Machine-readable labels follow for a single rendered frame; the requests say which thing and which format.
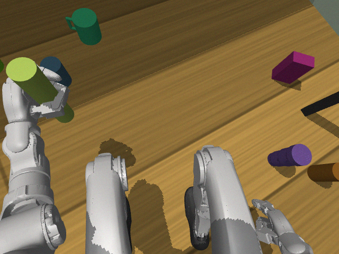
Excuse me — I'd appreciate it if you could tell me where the right robot hand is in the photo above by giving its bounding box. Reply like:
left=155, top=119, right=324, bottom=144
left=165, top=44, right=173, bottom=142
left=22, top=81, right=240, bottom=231
left=252, top=199, right=295, bottom=246

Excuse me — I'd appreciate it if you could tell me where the left robot arm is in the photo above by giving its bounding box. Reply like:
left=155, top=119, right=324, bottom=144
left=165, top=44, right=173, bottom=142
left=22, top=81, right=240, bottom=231
left=0, top=121, right=66, bottom=254

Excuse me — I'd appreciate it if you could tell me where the right robot arm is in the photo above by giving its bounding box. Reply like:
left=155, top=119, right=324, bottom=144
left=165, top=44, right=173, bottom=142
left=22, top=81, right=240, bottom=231
left=278, top=232, right=314, bottom=254

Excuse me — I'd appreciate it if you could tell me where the left robot hand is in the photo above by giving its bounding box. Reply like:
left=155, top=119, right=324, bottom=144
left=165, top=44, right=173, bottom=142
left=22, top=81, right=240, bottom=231
left=2, top=66, right=70, bottom=125

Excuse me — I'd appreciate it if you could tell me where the right robot foot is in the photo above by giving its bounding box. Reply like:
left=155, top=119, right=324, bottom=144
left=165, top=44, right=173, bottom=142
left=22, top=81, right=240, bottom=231
left=184, top=186, right=209, bottom=250

